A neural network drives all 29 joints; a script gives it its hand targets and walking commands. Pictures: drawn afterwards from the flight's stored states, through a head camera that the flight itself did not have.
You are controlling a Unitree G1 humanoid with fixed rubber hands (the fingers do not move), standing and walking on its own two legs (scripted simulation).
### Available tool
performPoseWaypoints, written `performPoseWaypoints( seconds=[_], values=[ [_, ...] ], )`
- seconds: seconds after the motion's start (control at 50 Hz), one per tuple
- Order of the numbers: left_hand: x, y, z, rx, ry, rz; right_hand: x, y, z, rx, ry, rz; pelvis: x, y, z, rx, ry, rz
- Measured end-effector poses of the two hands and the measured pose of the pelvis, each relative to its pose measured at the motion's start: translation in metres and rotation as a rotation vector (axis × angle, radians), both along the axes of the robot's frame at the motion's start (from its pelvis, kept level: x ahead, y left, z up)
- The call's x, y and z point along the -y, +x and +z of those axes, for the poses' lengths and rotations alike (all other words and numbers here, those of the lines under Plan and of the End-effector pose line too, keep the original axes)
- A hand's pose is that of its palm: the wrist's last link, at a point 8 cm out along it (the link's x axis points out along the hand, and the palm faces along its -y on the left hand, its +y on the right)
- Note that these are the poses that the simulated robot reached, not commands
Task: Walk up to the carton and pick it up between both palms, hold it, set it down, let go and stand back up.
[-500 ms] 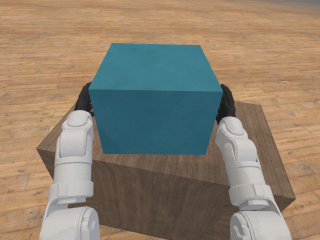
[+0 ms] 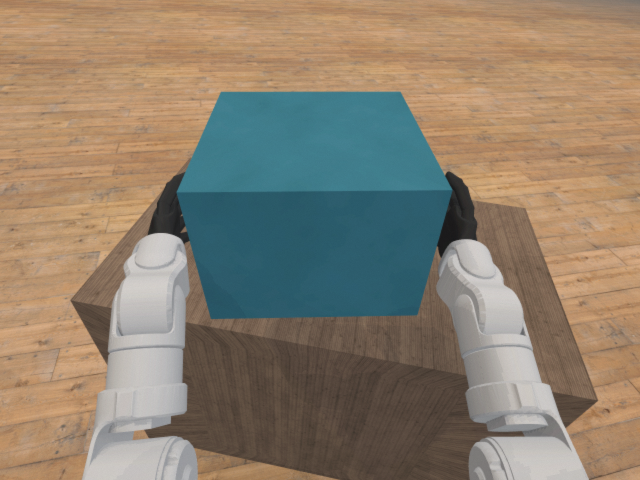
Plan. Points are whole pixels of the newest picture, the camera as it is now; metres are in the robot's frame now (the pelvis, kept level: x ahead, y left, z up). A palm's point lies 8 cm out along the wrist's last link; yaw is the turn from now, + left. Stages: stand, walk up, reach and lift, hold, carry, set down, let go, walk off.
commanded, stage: hold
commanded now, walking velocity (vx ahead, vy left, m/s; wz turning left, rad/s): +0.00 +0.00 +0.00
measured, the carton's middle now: (313, 196) +0.42 +0.01 +0.17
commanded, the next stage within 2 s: none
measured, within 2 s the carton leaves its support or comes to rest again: neither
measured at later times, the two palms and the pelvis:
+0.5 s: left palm (164, 236) +0.33 +0.18 +0.17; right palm (459, 240) +0.34 -0.16 +0.18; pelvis -0.01 -0.01 +0.00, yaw +0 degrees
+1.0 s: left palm (166, 235) +0.34 +0.18 +0.17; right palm (455, 238) +0.34 -0.16 +0.17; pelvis -0.01 +0.00 +0.00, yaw +0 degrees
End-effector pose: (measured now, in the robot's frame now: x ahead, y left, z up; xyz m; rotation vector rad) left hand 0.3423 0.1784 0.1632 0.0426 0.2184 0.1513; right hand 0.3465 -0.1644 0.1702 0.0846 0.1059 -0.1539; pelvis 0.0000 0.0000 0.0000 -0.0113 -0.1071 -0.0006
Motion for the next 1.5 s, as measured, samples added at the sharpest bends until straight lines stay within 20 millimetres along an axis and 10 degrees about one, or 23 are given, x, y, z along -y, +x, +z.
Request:
performPoseWaypoints(
  seconds=[1.5],
  values=[
    [-0.001, -0.005, 0.003, 0.003, 0.001, 0.011, -0.002, -0.004, 0.002, 0.006, -0.003, 0.001, 0.003, -0.003, 0.000, 0.014, 0.002, 0.004]
  ],
)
